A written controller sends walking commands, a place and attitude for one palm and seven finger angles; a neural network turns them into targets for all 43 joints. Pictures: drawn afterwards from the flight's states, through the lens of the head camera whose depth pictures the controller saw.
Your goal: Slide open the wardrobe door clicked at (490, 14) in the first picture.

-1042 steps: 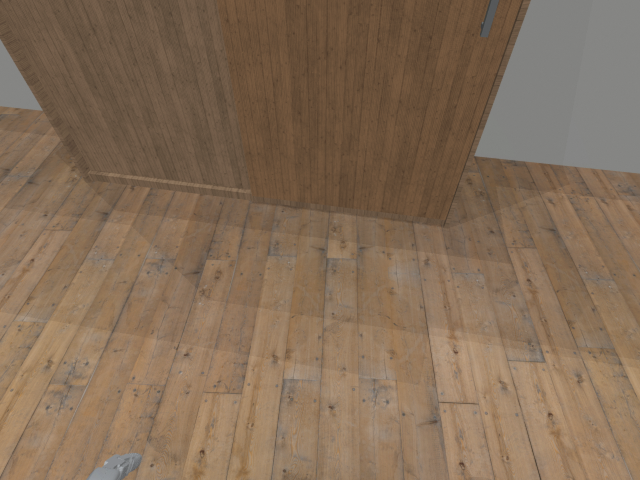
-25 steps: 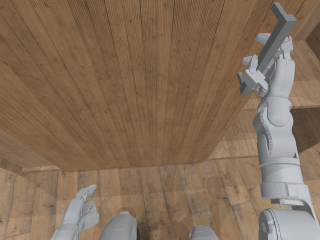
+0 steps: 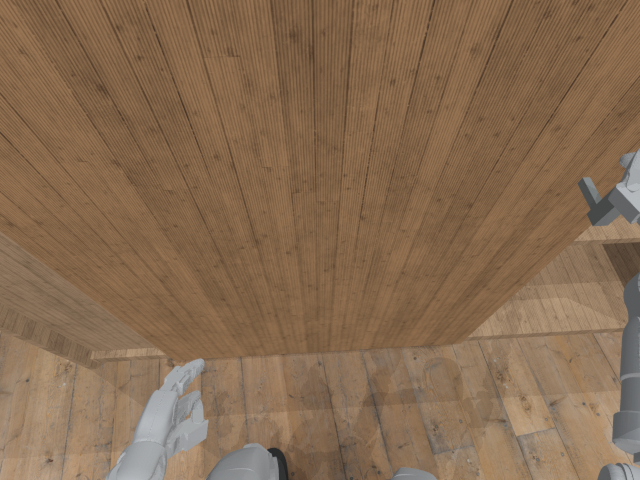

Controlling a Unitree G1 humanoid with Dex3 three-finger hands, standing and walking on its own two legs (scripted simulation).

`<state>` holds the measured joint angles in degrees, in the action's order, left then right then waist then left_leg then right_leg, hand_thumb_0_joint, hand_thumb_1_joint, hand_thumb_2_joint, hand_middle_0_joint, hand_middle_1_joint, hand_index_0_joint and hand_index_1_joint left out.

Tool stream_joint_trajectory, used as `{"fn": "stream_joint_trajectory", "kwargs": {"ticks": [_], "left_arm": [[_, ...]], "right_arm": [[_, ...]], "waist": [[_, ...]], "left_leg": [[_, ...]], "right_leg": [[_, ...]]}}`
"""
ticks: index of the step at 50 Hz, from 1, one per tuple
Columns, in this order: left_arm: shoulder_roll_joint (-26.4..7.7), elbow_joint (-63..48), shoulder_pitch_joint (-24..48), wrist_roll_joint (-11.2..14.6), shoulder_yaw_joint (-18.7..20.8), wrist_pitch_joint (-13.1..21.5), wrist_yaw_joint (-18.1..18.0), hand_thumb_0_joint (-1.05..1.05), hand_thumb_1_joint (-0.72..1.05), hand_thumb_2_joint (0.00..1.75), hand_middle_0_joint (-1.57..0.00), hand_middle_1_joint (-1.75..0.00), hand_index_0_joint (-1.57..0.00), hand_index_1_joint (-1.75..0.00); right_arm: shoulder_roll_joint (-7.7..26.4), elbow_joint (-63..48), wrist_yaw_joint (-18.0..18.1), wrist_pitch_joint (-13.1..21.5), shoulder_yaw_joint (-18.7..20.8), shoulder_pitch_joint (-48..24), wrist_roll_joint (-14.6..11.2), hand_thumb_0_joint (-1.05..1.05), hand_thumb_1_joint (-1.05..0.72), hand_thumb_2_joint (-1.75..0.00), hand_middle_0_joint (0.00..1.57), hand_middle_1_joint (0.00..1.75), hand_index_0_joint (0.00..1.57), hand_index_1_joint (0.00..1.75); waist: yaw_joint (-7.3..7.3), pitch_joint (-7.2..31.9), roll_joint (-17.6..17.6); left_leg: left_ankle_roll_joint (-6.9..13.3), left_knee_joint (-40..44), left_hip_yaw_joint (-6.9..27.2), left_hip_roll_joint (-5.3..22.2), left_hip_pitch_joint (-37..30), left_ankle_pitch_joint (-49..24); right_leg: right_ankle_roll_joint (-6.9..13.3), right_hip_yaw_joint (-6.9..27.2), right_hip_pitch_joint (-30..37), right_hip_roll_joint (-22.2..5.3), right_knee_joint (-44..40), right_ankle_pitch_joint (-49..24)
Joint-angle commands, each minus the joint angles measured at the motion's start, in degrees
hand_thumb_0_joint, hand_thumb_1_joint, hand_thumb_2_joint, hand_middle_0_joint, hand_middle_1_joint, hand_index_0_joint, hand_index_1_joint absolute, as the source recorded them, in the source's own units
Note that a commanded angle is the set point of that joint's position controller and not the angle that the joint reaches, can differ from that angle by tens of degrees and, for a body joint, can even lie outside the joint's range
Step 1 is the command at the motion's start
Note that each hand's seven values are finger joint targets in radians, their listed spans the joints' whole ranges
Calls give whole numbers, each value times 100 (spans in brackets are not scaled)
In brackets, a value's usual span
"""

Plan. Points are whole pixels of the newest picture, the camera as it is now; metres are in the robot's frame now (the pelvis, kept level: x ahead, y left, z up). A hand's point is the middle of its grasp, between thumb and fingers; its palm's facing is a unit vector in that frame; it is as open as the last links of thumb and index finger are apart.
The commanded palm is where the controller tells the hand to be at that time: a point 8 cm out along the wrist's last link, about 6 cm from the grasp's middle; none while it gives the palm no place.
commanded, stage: stop walking and hold the door there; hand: right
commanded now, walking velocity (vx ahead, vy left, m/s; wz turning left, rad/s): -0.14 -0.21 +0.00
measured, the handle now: out of the picture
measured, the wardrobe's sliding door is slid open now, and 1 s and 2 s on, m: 0.59 0.59 0.59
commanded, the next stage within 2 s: none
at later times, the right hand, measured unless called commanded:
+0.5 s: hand (632, 187) +0.36 -0.33 +0.15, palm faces +0.52 +0.82 -0.22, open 6.6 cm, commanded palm +0.31 -0.35 +0.14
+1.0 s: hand (633, 185) +0.36 -0.33 +0.15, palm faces +0.51 +0.83 -0.23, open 6.5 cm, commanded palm +0.31 -0.34 +0.14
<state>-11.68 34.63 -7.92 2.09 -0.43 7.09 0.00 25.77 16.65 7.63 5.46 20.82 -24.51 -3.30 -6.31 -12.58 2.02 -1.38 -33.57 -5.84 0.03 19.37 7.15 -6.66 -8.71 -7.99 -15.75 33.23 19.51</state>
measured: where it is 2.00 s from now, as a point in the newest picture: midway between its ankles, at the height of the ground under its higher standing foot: outside the picture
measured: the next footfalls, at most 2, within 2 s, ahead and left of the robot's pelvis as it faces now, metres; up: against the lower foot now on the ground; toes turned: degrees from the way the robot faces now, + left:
right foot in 0.32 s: +0.06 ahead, -0.11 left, +0.00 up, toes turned -4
left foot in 0.62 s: -0.02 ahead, +0.12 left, +0.00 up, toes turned +10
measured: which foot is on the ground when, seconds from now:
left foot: down 0.00-0.36, up 0.38-0.60, down 0.62-1.00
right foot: down 0.00-0.02, up 0.04-0.30, down 0.32-1.00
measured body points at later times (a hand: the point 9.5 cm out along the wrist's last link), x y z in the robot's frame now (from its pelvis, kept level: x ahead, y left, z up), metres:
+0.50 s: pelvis -0.02 -0.02 +0.01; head -0.02 -0.03 +0.46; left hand +0.08 +0.26 -0.08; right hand +0.33 -0.37 +0.16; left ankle -0.01 +0.12 -0.70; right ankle +0.02 -0.11 -0.73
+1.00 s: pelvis -0.07 -0.02 +0.00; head -0.07 -0.02 +0.45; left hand -0.03 +0.27 -0.10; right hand +0.33 -0.37 +0.17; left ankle -0.06 +0.12 -0.73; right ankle +0.02 -0.11 -0.73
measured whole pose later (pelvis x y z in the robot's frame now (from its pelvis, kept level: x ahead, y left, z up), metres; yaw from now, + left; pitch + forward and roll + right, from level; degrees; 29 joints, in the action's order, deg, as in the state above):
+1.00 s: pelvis -0.07 -0.02 +0.00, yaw +6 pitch -1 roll +1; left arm -17.9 42.7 -19.9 2.4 -0.6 4.0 -7.0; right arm 34.5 51.3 9.7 5.8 23.1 -32.0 -2.0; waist 2.9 0.3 1.0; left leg -0.7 -27.9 -3.2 1.8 14.3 12.9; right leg 2.6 -9.5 -19.1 -3.6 27.7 8.1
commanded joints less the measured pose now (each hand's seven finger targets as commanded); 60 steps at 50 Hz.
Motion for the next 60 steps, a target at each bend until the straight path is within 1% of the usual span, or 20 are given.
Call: {"fn": "stream_joint_trajectory", "kwargs": {"ticks": [1, 2, 3, 6, 11, 14, 16, 17, 18, 20, 23, 28, 31, 34, 38, 42, 44, 49, 55, 60], "left_arm": [[-759, -669, 195, 31, 372, 117, -297, 0, 90, 90, -20, -30, -20, -30], [-848, -593, 17, 91, 343, 119, -381, 0, 90, 90, -20, -30, -20, -30], [-933, -458, 59, 104, 289, 81, -410, 0, 90, 90, -20, -30, -20, -30], [-911, -328, 308, 74, 136, 83, -464, 0, 90, 90, -20, -30, -20, -30], [-1010, -260, 276, 43, 179, 18, -515, 0, 90, 90, -20, -30, -20, -30], [-1129, -246, 36, 19, 251, -35, -562, 0, 90, 90, -20, -30, -20, -30], [-1409, -408, 34, 61, 358, -59, -559, 0, 90, 90, -20, -30, -20, -30], [-1323, -459, -46, 76, 299, -70, -512, 0, 90, 90, -20, -30, -20, -30], [-1197, -462, 16, -16, 258, -40, -526, 0, 90, 90, -20, -30, -20, -30], [-1215, -406, -185, -76, 282, -11, -543, 0, 90, 90, -20, -30, -20, -30], [-1290, -356, -349, -23, 283, 47, -550, 0, 90, 90, -20, -30, -20, -30], [-1413, -270, -458, -78, 212, 64, -606, 0, 90, 90, -20, -30, -20, -30], [-1364, -215, -533, -91, 217, 59, -636, 0, 90, 90, -20, -30, -20, -30], [-1375, -139, -578, 16, 264, -8, -697, 0, 90, 90, -20, -30, -20, -30], [-1452, 38, -639, 26, 270, -107, -763, 0, 90, 90, -20, -30, -20, -30], [-1476, 20, -664, 20, 254, -73, -763, 0, 90, 90, -20, -30, -20, -30], [-1506, 70, -721, 48, 253, -79, -785, 0, 90, 90, -20, -30, -20, -30], [-1490, 93, -814, 56, 252, -25, -755, 0, 90, 90, -20, -30, -20, -30], [-1522, 165, -844, 42, 315, -79, -735, 0, 90, 90, -20, -30, -20, -30], [-1483, 188, -753, 60, 387, -296, -698, 0, 90, 90, -20, -30, -20, -30]], "right_arm": [[2369, -575, -140, 692, 1066, -1056, 306, 0, -90, -90, 45, 140, 45, 140], [2600, 28, -47, 523, 1423, -462, 209, 0, -90, -90, 45, 140, 45, 140], [2313, 153, -16, 407, 1211, -263, 169, 0, -90, -90, 45, 140, 45, 140], [2332, -26, 139, 591, 1466, -785, 207, 0, -90, -90, 45, 140, 45, 140], [2091, -51, 188, 604, 1092, -1175, 278, 0, -90, -90, 45, 140, 45, 140], [1828, -290, 193, 686, 719, -1278, 285, 0, -90, -90, 45, 140, 45, 140], [1760, -429, 137, 715, 547, -1309, 238, 0, -90, -90, 45, 140, 45, 140], [1584, -275, 86, 668, 370, -1227, 229, 0, -90, -90, 45, 140, 45, 140], [1620, -538, 54, 682, 280, -1343, 255, 0, -90, -90, 45, 140, 45, 140], [1820, -437, 60, 632, 370, -1450, 355, 0, -90, -90, 45, 140, 45, 140], [1745, -174, -8, 408, 275, -1300, 284, 0, -90, -90, 45, 140, 45, 140], [1918, 420, -14, 316, 264, -1341, 282, 0, -90, -90, 45, 140, 45, 140], [2262, 750, 23, 372, 526, -1528, 323, 0, -90, -90, 45, 140, 45, 140], [2227, 1048, 39, 311, 444, -1775, 247, 0, -90, -90, 45, 140, 45, 140], [2407, 1948, 49, 297, 446, -1993, 273, 0, -90, -90, 45, 140, 45, 140], [2141, 2161, 25, 406, 210, -2303, 296, 0, -90, -90, 45, 140, 45, 140], [2288, 2314, 53, 422, 304, -2315, 292, 0, -90, -90, 45, 140, 45, 140], [1799, 2302, -8, 433, -156, -2460, 272, 0, -90, -90, 45, 140, 45, 140], [1936, 2378, -27, 477, -83, -2500, 312, 0, -90, -90, 45, 140, 45, 140], [2270, 2509, -7, 536, 168, -2446, 349, 0, -90, -90, 45, 140, 45, 140]], "waist": [[554, 3269, -698], [428, 3228, -1407], [490, 3246, -1251], [572, 3266, -1197], [590, 3185, -1265], [700, 3049, -264], [532, 2740, 1036], [488, 2667, 1161], [541, 2578, 1922], [624, 2433, 1806], [661, 2560, 1179], [722, 2407, 1326], [787, 2695, 834], [781, 2998, 80], [823, 2560, 341], [797, 2188, 701], [771, 2196, 818], [791, 2306, 763], [806, 2445, 283], [777, 2446, -587]], "left_leg": [[902, 349, 1631, 1908, -2661, -7241], [1006, 126, 1866, 2196, -2609, -7438], [1119, 51, 1949, 2258, -2739, -6860], [1056, 297, 1526, 1970, -2238, -5481], [907, 691, 1282, 1761, -1410, -3439], [603, 574, 999, 1276, -879, -1579], [152, 139, 698, 444, -274, 353], [96, -246, 505, 128, -220, 1525], [115, -980, 412, 49, 25, 2062], [134, -1520, 570, 126, 142, 1829], [24, -788, 296, 54, 25, 1466], [52, 778, 164, 91, -869, 772], [206, 866, 484, 546, -1202, -750], [215, 784, 706, 660, -1047, -909], [228, 1024, 727, 634, -421, 481], [189, 772, 466, 303, -331, 1340], [163, 595, 385, 232, -568, 1217], [177, 809, 388, 282, -704, 950], [227, 1026, 757, 654, -435, 309], [642, 1089, 1600, 1908, -640, -1600]], "right_leg": [[409, -3, -1418, 1376, 3215, 1484], [432, 724, -2033, 1386, 3861, 1959], [454, 1043, -2252, 1367, 3975, 1828], [394, 929, -1986, 1390, 3256, 1427], [500, 673, -1054, 1475, 1273, 505], [534, 550, -16, 1341, -567, -1159], [1112, 1689, 25, -4, -1051, -2875], [1294, 1857, -80, -279, -1267, -3051], [1439, 2061, -89, -377, -1584, -3007], [1437, 1842, -65, -332, -1433, -3278], [1325, 1197, 467, -21, -1123, -3627], [1042, 1085, -96, 158, -1190, -2273], [720, 762, -325, 515, -811, -1909], [724, 694, -150, 575, -574, -1821], [771, 779, -259, 565, -875, -623], [853, 1221, -662, 336, -1690, 714], [936, 1380, -788, 217, -1952, 854], [892, 1098, -566, 330, -1741, 282], [781, 739, -311, 590, -902, -760], [578, 639, -796, 1060, 460, -975]]}}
